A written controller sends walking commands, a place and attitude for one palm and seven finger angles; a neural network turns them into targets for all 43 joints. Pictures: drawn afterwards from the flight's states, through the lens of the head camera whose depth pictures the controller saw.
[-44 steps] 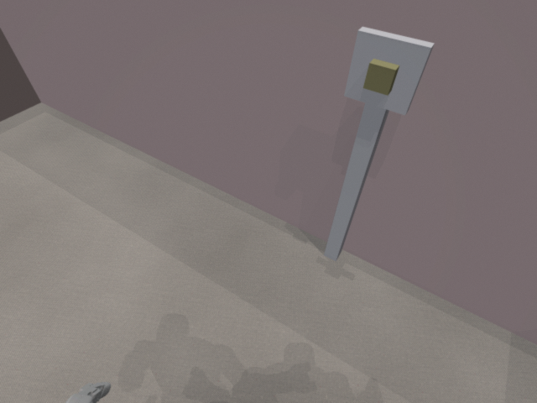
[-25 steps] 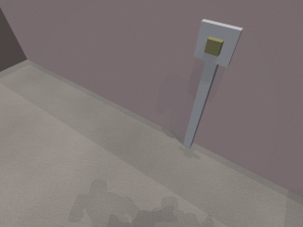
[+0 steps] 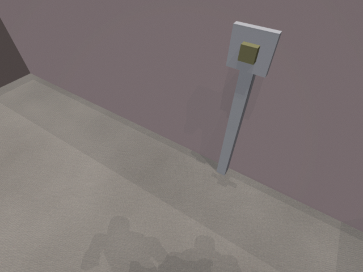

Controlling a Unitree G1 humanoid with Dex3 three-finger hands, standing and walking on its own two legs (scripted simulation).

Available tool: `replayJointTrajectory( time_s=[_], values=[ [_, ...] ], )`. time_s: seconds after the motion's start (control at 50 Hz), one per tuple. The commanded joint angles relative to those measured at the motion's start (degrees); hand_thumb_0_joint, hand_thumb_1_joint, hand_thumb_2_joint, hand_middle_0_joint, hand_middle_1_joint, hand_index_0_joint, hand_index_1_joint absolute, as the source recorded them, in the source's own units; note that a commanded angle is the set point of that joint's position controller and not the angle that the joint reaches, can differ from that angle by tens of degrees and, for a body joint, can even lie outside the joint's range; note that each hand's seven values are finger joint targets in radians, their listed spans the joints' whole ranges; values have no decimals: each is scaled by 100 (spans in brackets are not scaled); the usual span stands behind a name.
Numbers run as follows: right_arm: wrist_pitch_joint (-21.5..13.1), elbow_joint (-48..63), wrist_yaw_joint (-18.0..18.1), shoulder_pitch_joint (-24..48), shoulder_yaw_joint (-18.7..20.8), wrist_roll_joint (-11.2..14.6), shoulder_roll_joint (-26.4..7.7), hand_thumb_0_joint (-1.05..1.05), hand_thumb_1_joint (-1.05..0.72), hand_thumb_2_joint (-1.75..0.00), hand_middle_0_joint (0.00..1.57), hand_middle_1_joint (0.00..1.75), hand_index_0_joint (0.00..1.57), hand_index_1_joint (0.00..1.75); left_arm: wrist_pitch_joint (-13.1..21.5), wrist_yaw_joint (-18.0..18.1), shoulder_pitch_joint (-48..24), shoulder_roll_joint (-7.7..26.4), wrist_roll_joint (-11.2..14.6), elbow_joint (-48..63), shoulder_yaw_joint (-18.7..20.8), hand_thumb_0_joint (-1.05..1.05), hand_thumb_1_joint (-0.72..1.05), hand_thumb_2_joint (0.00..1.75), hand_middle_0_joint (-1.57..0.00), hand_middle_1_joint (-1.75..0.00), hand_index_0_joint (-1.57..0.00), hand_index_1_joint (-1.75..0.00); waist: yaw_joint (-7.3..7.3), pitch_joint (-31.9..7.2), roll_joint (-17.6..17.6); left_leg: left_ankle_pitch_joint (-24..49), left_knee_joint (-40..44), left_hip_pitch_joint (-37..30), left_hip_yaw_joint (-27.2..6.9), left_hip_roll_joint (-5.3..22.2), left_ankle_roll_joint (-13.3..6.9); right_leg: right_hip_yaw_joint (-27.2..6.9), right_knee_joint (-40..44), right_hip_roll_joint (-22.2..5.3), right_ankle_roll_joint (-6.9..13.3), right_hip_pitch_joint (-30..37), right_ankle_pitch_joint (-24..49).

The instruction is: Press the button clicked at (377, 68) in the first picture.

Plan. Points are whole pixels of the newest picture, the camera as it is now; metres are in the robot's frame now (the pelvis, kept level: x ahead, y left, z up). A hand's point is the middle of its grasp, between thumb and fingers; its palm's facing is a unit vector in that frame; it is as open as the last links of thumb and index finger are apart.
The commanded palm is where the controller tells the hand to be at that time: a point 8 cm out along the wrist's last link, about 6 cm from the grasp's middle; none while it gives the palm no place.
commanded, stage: look at it before walking up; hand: left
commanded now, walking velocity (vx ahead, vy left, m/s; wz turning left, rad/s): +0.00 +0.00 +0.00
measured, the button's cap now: (248, 52) +0.85 -0.20 +0.10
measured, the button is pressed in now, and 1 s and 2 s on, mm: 0 0 0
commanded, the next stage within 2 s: turn to face it in 0.56 s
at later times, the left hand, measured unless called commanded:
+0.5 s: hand out of the picture +0.07 +0.24 -0.16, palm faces -0.03 -0.94 -0.33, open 7.4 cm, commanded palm none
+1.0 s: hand out of the picture +0.07 +0.21 -0.18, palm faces -0.13 -0.96 -0.26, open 7.4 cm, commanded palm none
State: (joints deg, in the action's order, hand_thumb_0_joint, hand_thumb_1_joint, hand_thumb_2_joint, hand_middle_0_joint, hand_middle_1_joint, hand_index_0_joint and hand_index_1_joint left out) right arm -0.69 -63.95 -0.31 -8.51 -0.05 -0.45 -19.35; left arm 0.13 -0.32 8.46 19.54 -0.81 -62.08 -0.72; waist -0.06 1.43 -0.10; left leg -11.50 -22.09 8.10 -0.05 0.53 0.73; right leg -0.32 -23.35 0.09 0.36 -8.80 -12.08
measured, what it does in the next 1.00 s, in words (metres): stands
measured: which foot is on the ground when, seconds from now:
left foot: down 0.00-1.00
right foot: down 0.00-1.00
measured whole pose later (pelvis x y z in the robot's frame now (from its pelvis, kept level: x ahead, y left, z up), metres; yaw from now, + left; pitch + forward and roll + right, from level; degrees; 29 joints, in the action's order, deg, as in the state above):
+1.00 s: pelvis -0.01 +0.00 -0.01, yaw -8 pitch -1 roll +2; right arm 1.0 -57.2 0.8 -8.4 1.5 -0.6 -13.7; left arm -3.5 -0.9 11.8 15.6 -1.3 -56.4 1.1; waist 1.2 4.3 -1.8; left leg -17.0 -31.5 13.0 7.0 2.9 1.1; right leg -5.4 -37.2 2.3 0.4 -18.6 -16.9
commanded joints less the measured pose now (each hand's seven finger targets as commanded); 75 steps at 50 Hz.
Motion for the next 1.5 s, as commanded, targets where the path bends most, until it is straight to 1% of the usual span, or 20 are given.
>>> replayJointTrajectory(
  time_s=[0.0,0.24,0.48,0.68,0.74,0.8,0.88,0.92,0.96,1.0,1.02,1.06,1.08,1.1,1.12,1.16,1.2,1.24,1.34,1.48],
  values=[
    [-121,399,96,329,207,-10,-1159,0,-90,-90,20,30,20,30,138,94,-261,1198,25,380,272,0,90,90,-20,-30,-20,-30,21,-124,-6,281,419,177,-553,578,-211,-686,568,-697,171,-86,136],
    [-120,367,94,310,205,-15,-1128,0,-90,-90,20,30,20,30,142,88,-244,1165,18,362,266,0,90,90,-20,-30,-20,-30,12,-127,9,278,428,115,-536,578,-196,-711,630,-705,167,-145,91],
    [-138,354,113,321,205,2,-1145,0,-90,-90,20,30,20,30,167,97,-201,1160,30,324,259,0,90,90,-20,-30,-20,-30,4,-425,23,795,379,-98,-520,630,-190,-623,490,-726,167,133,908],
    [-127,379,137,347,219,-5,-1159,0,-90,-90,20,30,20,30,125,90,-234,1163,17,367,279,0,90,90,-20,-30,-20,-30,3,-238,36,844,360,-179,-420,676,-175,-671,461,-669,168,-13,1080],
    [-5,411,172,-19,142,-12,-503,0,-90,-90,20,30,20,30,-56,118,102,591,20,387,213,0,90,90,-20,-30,-20,-30,-24,-207,-52,845,-1,-119,-134,692,-65,-786,146,-667,119,-240,1462],
    [77,608,208,-133,250,-15,-554,0,-90,-90,20,30,20,30,-150,101,217,630,-6,588,289,0,90,90,-20,-30,-20,-30,-40,-202,-74,645,-261,-69,-12,758,-70,-935,-144,-596,159,-551,1511],
    [125,920,225,-62,376,-33,-632,0,-90,-90,20,30,20,30,-229,45,249,560,-29,890,377,0,90,90,-20,-30,-20,-30,-30,-69,146,72,-259,94,-100,993,-186,-940,-633,-335,129,-1107,1037],
    [117,1043,226,-42,441,-31,-682,0,-90,-90,20,30,20,30,-242,14,296,454,-30,1003,401,0,90,90,-20,-30,-20,-30,-11,-142,506,-22,-71,179,-297,1294,-351,-713,-1222,-109,67,-1224,753],
    [75,1121,224,44,497,-35,-728,0,-90,-90,20,30,20,30,-278,-21,393,243,-32,1087,433,0,90,90,-20,-30,-20,-30,53,-172,1130,600,258,286,-569,1906,-764,-161,-2463,95,-80,-1355,-909],
    [45,1241,224,119,524,-49,-677,0,-90,-90,20,30,20,30,-295,-32,474,149,-31,1189,476,0,90,90,-20,-30,-20,-30,98,-220,1194,1485,109,193,-469,2190,-1032,-99,-2915,-119,-115,-1446,-1703],
    [43,1281,234,230,544,-66,-640,0,-90,-90,20,30,20,30,-286,-48,598,92,-26,1187,498,0,90,90,-20,-30,-20,-30,190,-270,1094,1677,-169,292,-233,2163,-948,-108,-2600,-246,-81,-1198,-1663],
    [102,1308,218,330,551,-69,-563,0,-90,-90,20,30,20,30,-191,-63,1192,118,-50,1037,563,0,90,90,-20,-30,-20,-30,489,-365,498,1062,-1555,840,500,1593,-350,24,-996,-237,-63,-137,-251],
    [170,1397,178,138,484,-24,-162,0,-90,-90,20,30,20,30,-86,5,1395,674,-124,1017,659,0,90,90,-20,-30,-20,-30,517,-278,-1390,-1058,-3095,1857,927,688,147,-1668,315,-1189,171,199,1007],
    [200,1617,174,261,423,-13,89,0,-90,-90,20,30,20,30,-61,90,1448,1031,-79,1040,673,0,90,90,-20,-30,-20,-30,456,-144,-2147,-2379,-4145,2548,399,127,295,-3416,759,-2136,696,-181,2250],
    [230,1563,195,211,467,2,-58,0,-90,-90,20,30,20,30,-107,146,1347,874,-39,1090,673,0,90,90,-20,-30,-20,-30,386,-225,-1381,-2076,-4378,2400,-187,308,180,-2891,781,-2085,1031,-183,1454],
    [217,1381,144,229,493,-20,-84,0,-90,-90,20,30,20,30,-113,130,734,594,-31,1260,648,0,90,90,-20,-30,-20,-30,178,112,-861,-1285,-4582,2470,-219,425,187,-2631,886,-1532,922,-649,38],
    [207,1263,132,47,492,-56,-50,0,-90,-90,20,30,20,30,-67,134,579,352,-14,1301,599,0,90,90,-20,-30,-20,-30,67,25,-504,-838,-4439,2258,-195,447,234,-2248,797,-1290,837,-691,253],
    [217,1182,146,-126,470,-67,53,0,-90,-90,20,30,20,30,-46,133,689,315,-15,1274,604,0,90,90,-20,-30,-20,-30,53,-260,-444,-715,-4249,2228,-136,369,272,-2034,677,-1132,827,-344,525],
    [208,1241,193,23,438,-66,139,0,-90,-90,20,30,20,30,-48,132,1118,247,-27,1127,638,0,90,90,-20,-30,-20,-30,238,-531,-553,-851,-3691,2355,-120,245,318,-2133,530,-1034,872,353,1182],
    [145,1312,232,76,390,-9,186,0,-90,-90,20,30,20,30,-80,166,1078,292,-94,1123,673,0,90,90,-20,-30,-20,-30,272,-512,-682,-1274,-2459,1779,-134,154,209,-2545,519,-1100,1133,148,1455]
  ],
)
